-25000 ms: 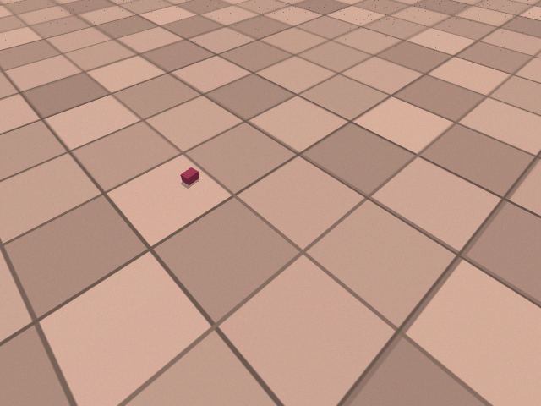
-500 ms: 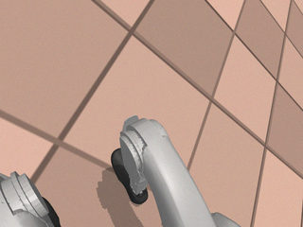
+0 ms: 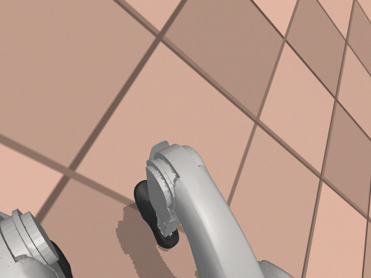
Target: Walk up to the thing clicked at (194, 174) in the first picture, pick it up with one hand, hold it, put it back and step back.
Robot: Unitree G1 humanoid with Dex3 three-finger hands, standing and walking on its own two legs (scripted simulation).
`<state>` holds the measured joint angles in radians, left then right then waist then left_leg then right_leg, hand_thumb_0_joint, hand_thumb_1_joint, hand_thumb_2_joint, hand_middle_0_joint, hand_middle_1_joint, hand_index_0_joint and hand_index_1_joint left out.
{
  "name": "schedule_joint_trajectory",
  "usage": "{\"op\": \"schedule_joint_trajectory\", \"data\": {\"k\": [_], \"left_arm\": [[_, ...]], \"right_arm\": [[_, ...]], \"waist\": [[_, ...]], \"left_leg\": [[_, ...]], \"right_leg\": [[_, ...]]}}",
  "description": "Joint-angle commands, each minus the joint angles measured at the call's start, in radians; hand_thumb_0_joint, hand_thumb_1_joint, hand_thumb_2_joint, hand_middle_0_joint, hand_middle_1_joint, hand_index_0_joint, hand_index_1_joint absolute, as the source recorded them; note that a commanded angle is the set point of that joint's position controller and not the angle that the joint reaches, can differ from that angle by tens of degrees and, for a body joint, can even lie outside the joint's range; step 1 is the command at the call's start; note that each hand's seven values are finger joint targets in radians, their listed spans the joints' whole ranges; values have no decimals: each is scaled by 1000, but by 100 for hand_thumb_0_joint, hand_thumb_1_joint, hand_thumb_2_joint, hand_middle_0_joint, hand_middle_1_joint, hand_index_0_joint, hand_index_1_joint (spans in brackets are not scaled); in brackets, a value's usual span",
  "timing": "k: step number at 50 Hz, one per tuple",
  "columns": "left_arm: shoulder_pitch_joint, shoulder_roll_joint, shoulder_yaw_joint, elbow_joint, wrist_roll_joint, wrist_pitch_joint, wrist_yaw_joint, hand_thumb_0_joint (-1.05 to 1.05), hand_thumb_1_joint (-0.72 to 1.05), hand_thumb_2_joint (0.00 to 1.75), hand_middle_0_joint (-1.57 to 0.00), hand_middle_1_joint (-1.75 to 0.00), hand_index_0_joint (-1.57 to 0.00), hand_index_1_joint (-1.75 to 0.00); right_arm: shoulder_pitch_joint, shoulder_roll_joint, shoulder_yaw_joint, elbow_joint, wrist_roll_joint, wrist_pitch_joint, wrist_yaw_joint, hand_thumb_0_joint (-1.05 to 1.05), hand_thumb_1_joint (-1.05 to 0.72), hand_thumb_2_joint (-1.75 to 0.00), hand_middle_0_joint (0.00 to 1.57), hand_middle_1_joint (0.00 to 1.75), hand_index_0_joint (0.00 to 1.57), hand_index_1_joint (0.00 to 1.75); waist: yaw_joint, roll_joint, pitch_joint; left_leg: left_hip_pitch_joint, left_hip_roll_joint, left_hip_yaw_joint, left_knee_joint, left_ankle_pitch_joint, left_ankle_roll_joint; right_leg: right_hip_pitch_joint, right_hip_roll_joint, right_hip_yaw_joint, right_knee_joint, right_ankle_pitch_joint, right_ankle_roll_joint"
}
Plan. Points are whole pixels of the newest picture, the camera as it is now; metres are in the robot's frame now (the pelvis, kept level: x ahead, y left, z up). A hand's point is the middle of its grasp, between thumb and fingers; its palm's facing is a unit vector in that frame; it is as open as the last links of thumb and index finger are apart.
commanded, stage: withdraw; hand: left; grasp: from above
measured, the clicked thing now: out of the picture +0.43 +0.34 -0.30
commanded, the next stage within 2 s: home in 0.84 s
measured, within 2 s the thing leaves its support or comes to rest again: neither
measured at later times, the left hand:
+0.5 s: hand out of the picture +0.41 +0.35 -0.12, palm faces -0.40 -0.20 -0.89, open 13.9 cm
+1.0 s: hand out of the picture +0.42 +0.33 -0.15, palm faces -0.43 -0.11 -0.90, open 13.0 cm
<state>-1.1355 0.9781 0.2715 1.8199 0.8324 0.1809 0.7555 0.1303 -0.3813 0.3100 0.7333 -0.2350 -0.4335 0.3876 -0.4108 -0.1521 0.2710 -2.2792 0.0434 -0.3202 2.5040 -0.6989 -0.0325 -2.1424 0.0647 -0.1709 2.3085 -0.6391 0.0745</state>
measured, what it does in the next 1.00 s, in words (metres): stands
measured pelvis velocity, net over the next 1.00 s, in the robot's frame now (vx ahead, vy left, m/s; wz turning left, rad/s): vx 0.00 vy -0.01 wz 0.13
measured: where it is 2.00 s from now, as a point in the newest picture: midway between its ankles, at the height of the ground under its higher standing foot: (118, 256)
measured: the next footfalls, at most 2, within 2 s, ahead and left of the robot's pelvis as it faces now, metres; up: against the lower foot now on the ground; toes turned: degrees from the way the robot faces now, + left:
none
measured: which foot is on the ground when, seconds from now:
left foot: down 0.00-1.00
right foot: down 0.00-1.00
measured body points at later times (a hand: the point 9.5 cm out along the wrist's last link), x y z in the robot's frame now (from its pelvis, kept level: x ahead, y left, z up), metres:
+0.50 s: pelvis +0.01 +0.00 +0.03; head +0.21 +0.08 +0.42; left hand +0.43 +0.36 -0.07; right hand +0.13 -0.25 -0.08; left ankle +0.07 +0.14 -0.29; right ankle +0.13 -0.13 -0.29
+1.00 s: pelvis +0.00 -0.01 +0.01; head +0.23 +0.09 +0.39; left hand +0.44 +0.33 -0.10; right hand +0.08 -0.28 -0.08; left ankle +0.07 +0.14 -0.29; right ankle +0.13 -0.13 -0.29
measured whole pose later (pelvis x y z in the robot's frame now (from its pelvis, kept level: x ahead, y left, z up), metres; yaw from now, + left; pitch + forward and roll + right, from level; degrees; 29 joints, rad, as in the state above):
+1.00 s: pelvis +0.00 -0.01 +0.01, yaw +7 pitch +32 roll -8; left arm -0.88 0.72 0.06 1.30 1.23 -0.21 0.34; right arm 0.20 -0.30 0.08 0.69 -0.13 -0.03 0.11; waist -0.24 -0.01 -0.01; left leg -2.31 0.02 -0.18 2.38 -0.64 -0.03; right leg -2.22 0.01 -0.06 2.30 -0.65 0.04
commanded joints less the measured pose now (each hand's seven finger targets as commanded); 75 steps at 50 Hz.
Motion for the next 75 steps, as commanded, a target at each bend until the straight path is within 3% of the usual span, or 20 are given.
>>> {"op": "schedule_joint_trajectory", "data": {"k": [1, 6, 8, 9, 10, 13, 15, 17, 20, 25, 27, 29, 35, 39, 48, 54, 60, 63, 67, 75], "left_arm": [[-246, 200, -33, -111, 7, 0, 25, 0, -36, 89, -15, -89, -16, -87], [-244, 212, -35, -253, 13, 9, -21, 0, -38, 90, -14, -90, -15, -88], [-238, 160, -65, -379, 33, 16, -62, 0, -43, 93, -12, -92, -13, -91], [-252, 129, -88, -490, 34, 11, -83, 0, -45, 94, -10, -93, -11, -93], [-176, 80, -113, -460, 34, 19, -104, 0, -47, 95, -11, -93, -11, -93], [-19, 46, -116, -585, 65, 34, -189, 0, -51, 98, -7, -97, -7, -97], [5, -25, -152, -695, 79, 37, -251, 0, -51, 98, -7, -98, -7, -97], [122, -114, -208, -642, 97, 48, -322, 0, -48, 97, -9, -95, -9, -95], [86, -166, -257, -733, 115, 0, -429, 0, -48, 97, -10, -96, -10, -96], [-59, -189, -323, -797, 184, -139, -561, 0, -47, 98, -12, -95, -11, -96], [-73, -154, -315, -789, 212, -203, -581, 0, -48, 99, -10, -96, -9, -97], [-83, -109, -297, -782, 247, -252, -586, 0, -49, 100, -10, -97, -9, -98], [-110, -85, -300, -648, 325, -351, -574, 0, -42, 96, -14, -93, -13, -93], [-112, -75, -302, -580, 344, -396, -536, 0, -35, 94, -19, -91, -19, -91], [-48, 40, -132, -716, 384, -386, -342, 0, -21, 92, -26, -74, -23, -73], [21, 1, -107, -884, 277, -295, -335, 0, 14, 88, -22, -52, -21, -54], [207, -151, -165, -1053, 76, -211, -468, 0, 47, 94, -23, -47, -22, -48], [392, -261, -198, -1081, -33, -169, -552, 0, 65, 94, -22, -42, -21, -42], [544, -288, -194, -1248, -161, -138, -640, 0, 94, 103, -23, -39, -23, -40], [690, -407, -205, -1547, -356, -119, -684, 0, 90, 90, -20, -30, -20, -30]], "right_arm": [[216, -341, -86, 47, 9, 1, -3, 0, -89, -89, 20, 30, 20, 30], [219, -326, -112, 44, 17, 16, -4, 0, -90, -90, 20, 30, 20, 30], [221, -317, -145, 33, 30, 28, -6, 0, -90, -90, 20, 30, 20, 30], [194, -303, -158, 3, 42, 35, -10, 0, -90, -90, 20, 30, 20, 30], [176, -283, -168, 2, 57, 49, -15, 0, -91, -90, 20, 30, 20, 30], [184, -258, -225, 6, 97, 104, -22, 0, -91, -90, 20, 30, 20, 30], [195, -229, -255, 16, 125, 139, -24, 0, -90, -90, 20, 30, 20, 30], [191, -215, -280, 17, 145, 175, -33, 0, -90, -90, 20, 30, 20, 30], [207, -192, -317, 5, 150, 215, -58, 0, -90, -90, 20, 30, 20, 30], [201, -166, -348, -26, 151, 274, -127, 0, -89, -90, 20, 30, 20, 30], [192, -151, -340, -40, 145, 298, -163, 0, -89, -90, 20, 30, 20, 30], [175, -139, -338, -50, 144, 319, -196, 0, -89, -90, 20, 30, 20, 30], [167, -138, -312, -69, 134, 370, -266, 0, -88, -90, 20, 30, 20, 30], [177, -141, -289, -83, 123, 388, -287, 0, -88, -89, 20, 30, 20, 30], [213, -156, -322, -78, 108, 390, -293, 0, -88, -89, 20, 30, 20, 30], [243, -149, -383, -64, 124, 380, -287, 0, -89, -90, 20, 30, 20, 30], [245, -115, -420, -84, 179, 386, -295, 0, -89, -90, 20, 30, 20, 30], [199, -106, -421, -104, 208, 397, -311, 0, -89, -90, 20, 30, 20, 30], [133, -78, -415, -163, 229, 408, -328, 0, -90, -90, 20, 30, 20, 30], [46, -44, -406, -220, 252, 374, -371, 0, -90, -90, 20, 30, 20, 30]], "waist": [[-75, 564, -647], [-26, 639, -766], [4, 723, -861], [43, 762, -940], [62, 732, -917], [156, 701, -1008], [183, 683, -1050], [167, 539, -940], [151, 444, -896], [119, 334, -855], [132, 314, -841], [160, 289, -846], [153, 299, -833], [153, 333, -841], [225, 512, -1101], [242, 507, -1195], [293, 430, -1217], [284, 327, -1064], [322, 233, -1031], [327, 308, -961]], "left_leg": [[495, 47, 127, -265, 199, 14], [530, 40, 157, -272, 238, 13], [600, 39, 157, -299, 280, 3], [636, 37, 162, -321, 297, 0], [601, 33, 164, -334, 255, 7], [525, 14, 206, -334, 255, 18], [506, 4, 225, -334, 289, 23], [438, 1, 232, -354, 252, 38], [422, -12, 224, -406, 159, 48], [440, -25, 226, -412, 71, 51], [426, -34, 242, -416, 63, 51], [422, -40, 259, -415, 52, 53], [417, -39, 264, -408, 79, 54], [412, -36, 260, -403, 61, 53], [586, -32, 280, -388, 237, 36], [614, -26, 302, -430, 206, 48], [664, -35, 294, -560, 158, 59], [630, -36, 264, -632, 115, 67], [653, -31, 267, -707, 116, 76], [889, -17, 231, -906, 103, 55]], "right_leg": [[345, 16, -130, -191, 252, -82], [382, 18, -111, -195, 279, -88], [364, 18, -106, -179, 298, -101], [374, 23, -97, -186, 301, -109], [347, 25, -88, -193, 266, -111], [348, 28, -63, -199, 263, -113], [322, 24, -47, -187, 290, -115], [300, 33, -36, -223, 265, -110], [283, 23, -13, -264, 166, -112], [269, 9, 26, -317, 48, -114], [282, 1, 34, -330, 29, -113], [288, -5, 46, -343, 2, -111], [253, -16, 43, -321, 23, -113], [243, -17, 41, -299, 8, -112], [269, -31, 12, -219, 199, -113], [319, -39, 44, -290, 179, -110], [433, -36, 55, -411, 136, -109], [432, -37, 53, -465, 127, -103], [558, -36, 77, -555, 132, -94], [629, -55, 95, -683, 118, -101]]}}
